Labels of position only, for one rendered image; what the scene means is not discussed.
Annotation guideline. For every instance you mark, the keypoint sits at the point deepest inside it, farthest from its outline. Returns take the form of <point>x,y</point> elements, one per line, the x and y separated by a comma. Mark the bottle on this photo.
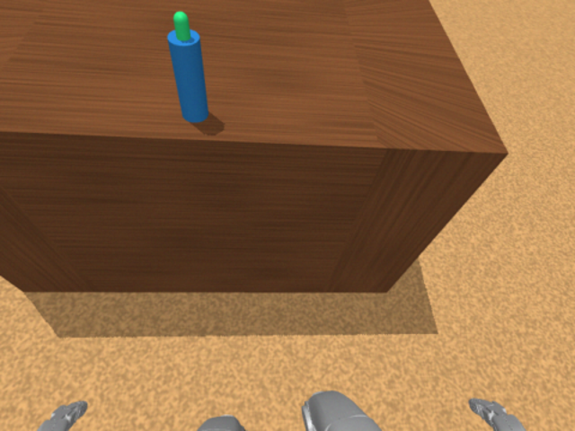
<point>185,49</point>

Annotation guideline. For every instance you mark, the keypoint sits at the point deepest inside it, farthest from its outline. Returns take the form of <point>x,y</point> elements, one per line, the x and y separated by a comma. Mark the left robot hand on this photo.
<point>64,417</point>

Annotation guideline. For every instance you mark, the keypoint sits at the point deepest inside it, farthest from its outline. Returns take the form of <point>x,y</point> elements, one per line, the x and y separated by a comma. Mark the right robot hand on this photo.
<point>495,415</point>

